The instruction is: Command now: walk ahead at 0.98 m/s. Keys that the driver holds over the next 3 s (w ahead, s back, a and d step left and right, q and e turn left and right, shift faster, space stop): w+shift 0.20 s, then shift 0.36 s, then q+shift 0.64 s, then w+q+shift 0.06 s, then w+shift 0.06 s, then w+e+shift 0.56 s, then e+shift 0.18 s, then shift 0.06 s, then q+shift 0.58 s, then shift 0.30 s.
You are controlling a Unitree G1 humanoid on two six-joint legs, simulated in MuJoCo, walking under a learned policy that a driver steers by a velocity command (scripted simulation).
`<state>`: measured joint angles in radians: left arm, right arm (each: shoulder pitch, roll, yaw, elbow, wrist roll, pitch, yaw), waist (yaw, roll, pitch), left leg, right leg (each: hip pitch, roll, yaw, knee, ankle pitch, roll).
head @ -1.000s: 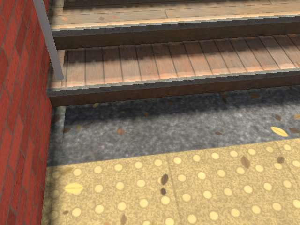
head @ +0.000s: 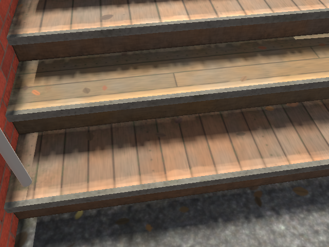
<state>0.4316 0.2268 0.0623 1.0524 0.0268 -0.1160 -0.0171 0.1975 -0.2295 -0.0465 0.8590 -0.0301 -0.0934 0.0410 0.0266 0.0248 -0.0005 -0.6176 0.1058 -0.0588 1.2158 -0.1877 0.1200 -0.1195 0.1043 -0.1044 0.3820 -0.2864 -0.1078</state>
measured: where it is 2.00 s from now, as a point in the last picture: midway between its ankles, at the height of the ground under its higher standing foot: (154, 157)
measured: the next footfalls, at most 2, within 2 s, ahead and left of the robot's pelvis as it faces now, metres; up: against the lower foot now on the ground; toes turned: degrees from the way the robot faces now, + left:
left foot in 0.24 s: +0.46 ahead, +0.05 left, +0.00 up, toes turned +3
right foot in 0.62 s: +0.60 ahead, -0.14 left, +0.00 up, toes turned -1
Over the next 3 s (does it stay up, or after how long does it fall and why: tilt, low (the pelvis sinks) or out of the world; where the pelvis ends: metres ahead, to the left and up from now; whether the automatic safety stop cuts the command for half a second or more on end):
stays up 1.17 0.09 0.30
